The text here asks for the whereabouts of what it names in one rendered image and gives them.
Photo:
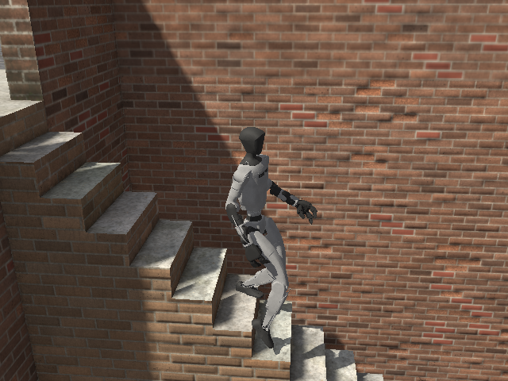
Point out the left robot foot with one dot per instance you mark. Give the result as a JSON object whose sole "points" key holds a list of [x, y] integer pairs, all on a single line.
{"points": [[251, 291]]}

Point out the right robot forearm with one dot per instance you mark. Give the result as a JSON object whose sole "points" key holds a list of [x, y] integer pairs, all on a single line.
{"points": [[232, 210]]}

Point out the right robot foot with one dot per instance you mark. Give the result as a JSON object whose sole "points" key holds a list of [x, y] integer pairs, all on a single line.
{"points": [[265, 335]]}

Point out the robot right hand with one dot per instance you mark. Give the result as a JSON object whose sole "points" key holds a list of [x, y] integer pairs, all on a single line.
{"points": [[253, 252]]}

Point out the right robot upper arm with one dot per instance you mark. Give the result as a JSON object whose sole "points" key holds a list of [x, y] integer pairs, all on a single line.
{"points": [[240, 178]]}

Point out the left robot upper arm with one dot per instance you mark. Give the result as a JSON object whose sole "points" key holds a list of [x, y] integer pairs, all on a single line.
{"points": [[269, 182]]}

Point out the left robot forearm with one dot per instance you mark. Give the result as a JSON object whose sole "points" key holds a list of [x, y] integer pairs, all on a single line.
{"points": [[283, 195]]}

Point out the robot left hand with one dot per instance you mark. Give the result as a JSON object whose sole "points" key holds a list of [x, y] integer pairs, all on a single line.
{"points": [[303, 207]]}

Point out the robot foot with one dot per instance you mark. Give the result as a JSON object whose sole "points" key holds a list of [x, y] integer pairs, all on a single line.
{"points": [[265, 335], [251, 291]]}

